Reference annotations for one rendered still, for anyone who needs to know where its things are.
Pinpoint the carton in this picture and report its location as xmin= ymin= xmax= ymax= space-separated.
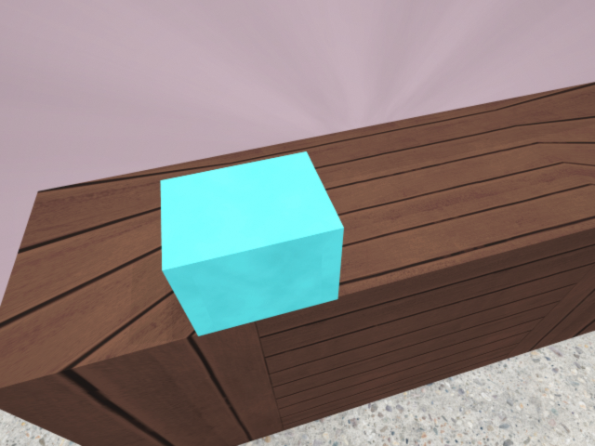
xmin=161 ymin=151 xmax=344 ymax=336

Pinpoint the pedestal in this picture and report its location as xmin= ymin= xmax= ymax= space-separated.
xmin=0 ymin=82 xmax=595 ymax=446

